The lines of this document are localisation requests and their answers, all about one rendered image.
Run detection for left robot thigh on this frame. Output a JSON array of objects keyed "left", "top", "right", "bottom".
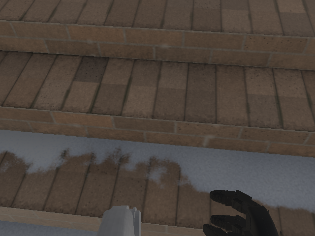
[{"left": 96, "top": 206, "right": 142, "bottom": 236}]

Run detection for right robot hand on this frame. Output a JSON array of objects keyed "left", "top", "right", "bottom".
[{"left": 203, "top": 190, "right": 282, "bottom": 236}]

